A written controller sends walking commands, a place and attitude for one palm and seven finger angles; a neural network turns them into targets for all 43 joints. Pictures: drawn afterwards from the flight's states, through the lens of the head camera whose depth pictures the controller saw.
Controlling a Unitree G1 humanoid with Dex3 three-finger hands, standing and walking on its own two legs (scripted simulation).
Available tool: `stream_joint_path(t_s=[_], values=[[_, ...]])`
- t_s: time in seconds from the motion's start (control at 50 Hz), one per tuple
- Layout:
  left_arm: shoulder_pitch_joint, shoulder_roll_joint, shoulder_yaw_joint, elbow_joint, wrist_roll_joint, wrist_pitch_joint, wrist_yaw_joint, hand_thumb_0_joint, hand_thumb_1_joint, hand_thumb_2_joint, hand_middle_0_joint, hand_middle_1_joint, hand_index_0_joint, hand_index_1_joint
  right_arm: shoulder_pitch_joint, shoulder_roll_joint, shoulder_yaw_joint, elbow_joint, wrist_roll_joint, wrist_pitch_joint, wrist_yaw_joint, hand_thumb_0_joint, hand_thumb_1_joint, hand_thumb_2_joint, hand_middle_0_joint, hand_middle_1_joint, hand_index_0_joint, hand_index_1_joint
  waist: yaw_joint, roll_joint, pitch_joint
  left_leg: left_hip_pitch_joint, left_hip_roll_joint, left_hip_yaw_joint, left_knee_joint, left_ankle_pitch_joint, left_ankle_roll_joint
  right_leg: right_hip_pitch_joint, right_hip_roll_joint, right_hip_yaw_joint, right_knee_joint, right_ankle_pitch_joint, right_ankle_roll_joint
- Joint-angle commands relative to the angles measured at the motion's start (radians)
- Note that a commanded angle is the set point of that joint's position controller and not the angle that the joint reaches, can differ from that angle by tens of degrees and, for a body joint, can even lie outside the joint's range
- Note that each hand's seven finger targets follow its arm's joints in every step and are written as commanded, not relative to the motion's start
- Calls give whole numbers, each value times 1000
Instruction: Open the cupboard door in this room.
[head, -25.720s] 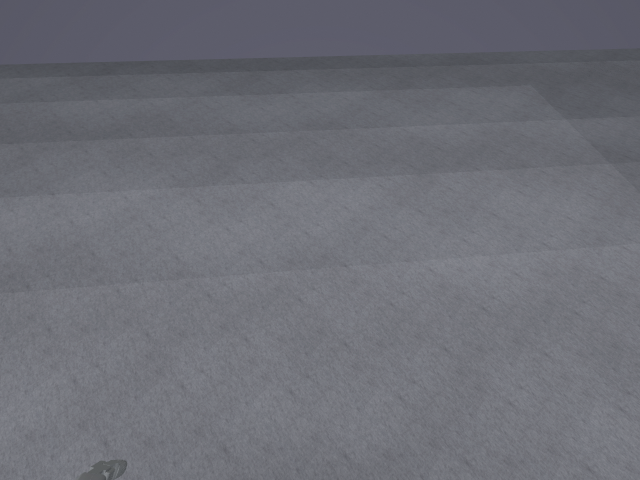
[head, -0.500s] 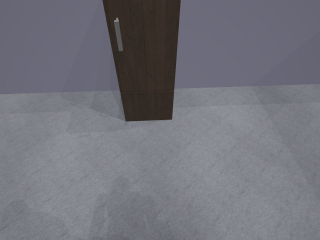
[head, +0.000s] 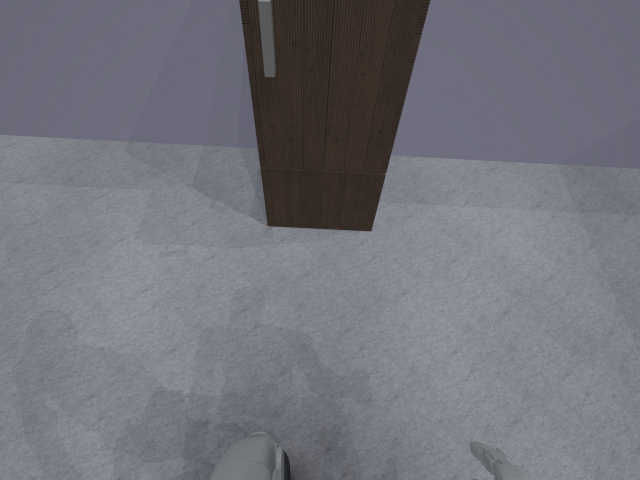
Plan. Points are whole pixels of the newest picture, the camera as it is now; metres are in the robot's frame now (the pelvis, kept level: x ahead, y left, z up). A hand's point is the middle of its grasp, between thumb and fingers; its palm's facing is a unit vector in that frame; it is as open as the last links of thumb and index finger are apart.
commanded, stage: take the last steps up to it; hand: left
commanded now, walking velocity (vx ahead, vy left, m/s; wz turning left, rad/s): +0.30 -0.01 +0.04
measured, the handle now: (268, 34) +0.92 +0.21 +0.03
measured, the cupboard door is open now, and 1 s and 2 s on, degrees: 0 0 0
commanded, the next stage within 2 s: come to a stop and stand still in 0.82 s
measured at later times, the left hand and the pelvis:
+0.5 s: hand (240, 383) +0.24 +0.14 -0.13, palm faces +0.09 -0.97 -0.23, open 7.2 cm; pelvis +0.18 -0.05 +0.03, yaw +2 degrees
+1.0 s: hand (226, 329) +0.33 +0.19 -0.15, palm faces +0.12 -0.98 -0.16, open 7.4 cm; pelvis +0.34 +0.02 +0.03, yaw +3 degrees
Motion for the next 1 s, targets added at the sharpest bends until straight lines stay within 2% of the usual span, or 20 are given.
stream_joint_path(t_s=[0.0, 0.04, 0.08, 0.22, 0.28, 0.3, 0.32, 0.34, 0.36, 0.4, 0.46, 0.54, 0.66, 0.72, 0.74, 0.76, 0.78, 0.8, 0.86, 0.98], values=[[-66, 70, 13, -126, 9, -32, 0, 0, 900, 900, -200, -300, -200, -300, 254, -118, -25, 52, -3, 1, -27, 0, -900, -900, 200, 300, 200, 300, -87, 109, -137, 345, 332, -396, -385, 313, 150, -435, -50, 72, 282, 103, -8], [-35, 52, 13, -127, 15, -9, -6, 0, 900, 900, -200, -300, -200, -300, 220, -88, -15, 51, -2, -8, -25, 0, -900, -900, 200, 300, 200, 300, -40, 137, -154, 242, 263, -265, -407, 303, 111, -340, -57, 51, 154, 129, 5], [-32, 48, 16, -136, 16, 7, -11, 0, 900, 900, -200, -300, -200, -300, 197, -87, -18, 48, 1, -8, -21, 0, -900, -900, 200, 300, 200, 300, -14, 161, -157, 183, 221, -216, -446, 222, 102, -294, -52, 29, 61, 184, 14], [-219, 82, 24, -230, 22, 14, -28, 0, 900, 900, -200, -300, -200, -300, 211, -117, -44, 40, -7, 7, -15, 0, -900, -900, 200, 300, 200, 300, -37, 149, -90, 186, 216, -219, -470, -15, 96, -218, -29, -27, -334, 281, 26], [-173, 108, 30, -210, 24, -1, -29, 0, 900, 900, -200, -300, -200, -300, 227, -112, -40, 52, -8, 19, -14, 0, -900, -900, 200, 300, 200, 300, -5, 71, -98, 144, 173, -198, -343, -88, 39, -25, 15, -71, -516, 347, 21], [-97, 143, 38, -184, 24, -10, -25, 0, 900, 900, -200, -300, -200, -300, 224, -89, -34, 56, -4, 18, -13, 0, -900, -900, 200, 300, 200, 300, 31, 1, -122, 92, 117, -153, -215, -126, 0, 97, -13, -29, -592, 332, 3], [-12, 231, 54, -158, 29, -22, -15, 0, 900, 900, -200, -300, -200, -300, 236, -32, -21, 44, 3, 15, -7, 0, -900, -900, 200, 300, 200, 300, 59, -215, -158, -63, 10, -43, 55, -220, -48, 229, -209, 220, -696, 253, -65], [52, 306, 68, -152, 15, -21, -8, 0, 900, 900, -200, -300, -200, -300, 202, -38, -14, 6, 6, 25, -4, 0, -900, -900, 200, 300, 200, 300, 81, -324, -164, -189, -34, -62, 275, -399, -61, 249, -371, 478, -829, 205, -159], [30, 289, 69, -154, 11, -25, 0, 0, 900, 900, -200, -300, -200, -300, 171, -68, -20, -2, 3, 33, -4, 0, -900, -900, 200, 300, 200, 300, 74, -308, -129, -210, 7, -154, 405, -341, -52, 175, -385, 510, -867, 138, -179], [-69, 214, 50, -177, 10, -32, 2, 0, 900, 900, -200, -300, -200, -300, 139, -57, -25, 14, 0, 28, 3, 0, -900, -900, 200, 300, 200, 300, 26, -59, -40, -239, 59, -182, 482, -153, -55, 91, -327, 373, -856, 160, -171], [-95, 150, 31, -167, 9, -51, 2, 0, 900, 900, -200, -300, -200, -300, 217, -18, -20, 54, -3, 42, 11, 0, -900, -900, 200, 300, 200, 300, -31, -70, -83, -133, 68, -148, 409, -36, -81, 44, -227, 127, -833, 460, -120], [-52, 148, 28, -137, 14, -59, 4, 0, 900, 900, -200, -300, -200, -300, 170, 2, -15, 37, -2, 52, 20, 0, -900, -900, 200, 300, 200, 300, -26, -84, -85, -120, 65, -105, 248, -9, -101, 65, -207, 52, -829, 602, -135], [-2, 173, 29, -88, 16, -47, 6, 0, 900, 900, -200, -300, -200, -300, 51, -4, 0, -8, 4, 40, 28, 0, -900, -900, 200, 300, 200, 300, -3, -124, -51, 3, 34, -59, -27, -16, -65, 75, -216, 35, -797, 610, -143], [-43, 182, 33, -85, 9, -36, 7, 0, 900, 900, -200, -300, -200, -300, 189, -45, -6, 33, -2, 26, 16, 0, -900, -900, 200, 300, 200, 300, -86, -70, -100, 278, -12, -18, -204, 58, -50, 0, -159, -30, -619, 647, -100], [-32, 158, 27, -86, 6, -34, 3, 0, 900, 900, -200, -300, -200, -300, 313, -102, -17, 71, -7, 17, 5, 0, -900, -900, 200, 300, 200, 300, -132, 40, -183, 488, 36, -72, -251, 123, -29, -88, -109, -65, -414, 600, -66], [9, 104, 17, -100, -1, -31, -5, 0, 900, 900, -200, -300, -200, -300, 406, -213, -43, 92, -14, 12, -8, 0, -900, -900, 200, 300, 200, 300, -146, 288, -260, 664, 274, -376, -288, 243, 53, -310, 15, -122, -157, 195, -15], [-17, 97, 14, -128, 6, -33, -1, 0, 900, 900, -200, -300, -200, -300, 444, -244, -45, 99, -2, 24, -13, 0, -900, -900, 200, 300, 200, 300, -154, 327, -252, 612, 380, -499, -392, 228, 125, -377, 48, -61, 24, -88, -19], [-64, 87, 12, -131, 5, -24, 4, 0, 900, 900, -200, -300, -200, -300, 389, -228, -43, 96, 1, 25, -22, 0, -900, -900, 200, 300, 200, 300, -144, 323, -218, 531, 387, -502, -435, 140, 139, -430, 16, 4, 126, -57, -24], [-81, 81, 19, -105, 13, -15, -13, 0, 900, 900, -200, -300, -200, -300, 231, -98, -11, 60, 2, 13, -25, 0, -900, -900, 200, 300, 200, 300, -65, 135, -106, 329, 285, -308, -469, 155, 99, -387, -49, 41, 102, 129, -16], [-48, 37, 7, -102, 7, 28, 8, 0, 900, 900, -200, -300, -200, -300, 174, -57, 5, 51, 6, 6, -40, 0, -900, -900, 200, 300, 200, 300, -11, 115, -138, 258, 211, -123, -411, 669, 71, -210, -17, 35, -167, 261, 25]])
